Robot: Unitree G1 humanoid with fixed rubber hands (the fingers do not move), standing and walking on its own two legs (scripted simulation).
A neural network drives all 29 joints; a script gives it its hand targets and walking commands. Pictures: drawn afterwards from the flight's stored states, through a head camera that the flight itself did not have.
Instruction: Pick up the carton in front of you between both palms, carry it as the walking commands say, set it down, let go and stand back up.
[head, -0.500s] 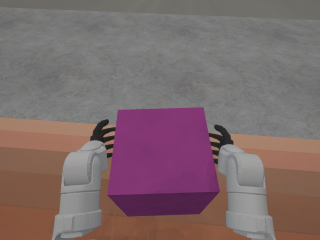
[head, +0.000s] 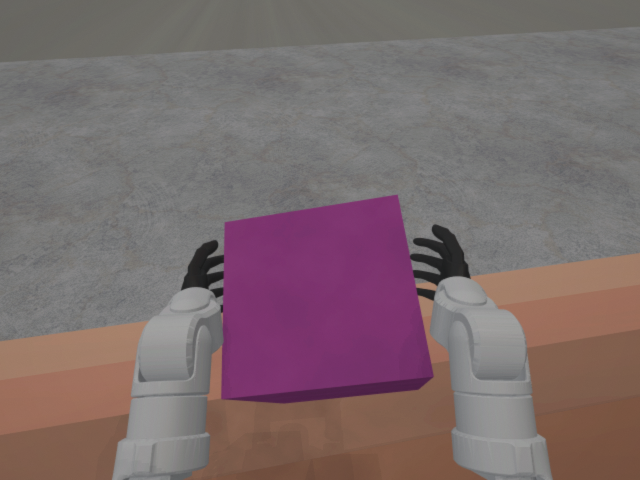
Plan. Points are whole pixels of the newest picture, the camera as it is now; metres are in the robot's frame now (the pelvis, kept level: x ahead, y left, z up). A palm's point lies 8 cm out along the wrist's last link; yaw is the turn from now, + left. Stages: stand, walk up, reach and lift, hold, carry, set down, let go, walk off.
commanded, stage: carry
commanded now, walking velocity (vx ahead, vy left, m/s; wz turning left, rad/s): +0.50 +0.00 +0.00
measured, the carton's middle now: (332, 315) +0.35 -0.05 +0.04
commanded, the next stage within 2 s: none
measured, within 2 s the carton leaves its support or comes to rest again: neither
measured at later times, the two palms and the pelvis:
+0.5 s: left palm (180, 228) +0.61 +0.20 -0.01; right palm (327, 207) +0.65 -0.09 -0.02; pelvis +0.31 +0.01 -0.12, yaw +2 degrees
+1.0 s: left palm (201, 189) +0.99 +0.24 -0.18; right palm (300, 190) +0.96 -0.05 -0.20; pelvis +0.64 +0.11 -0.26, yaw +2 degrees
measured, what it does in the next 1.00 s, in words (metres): goes down: right foot 0.13 m lower, then left foot 0.13 m lower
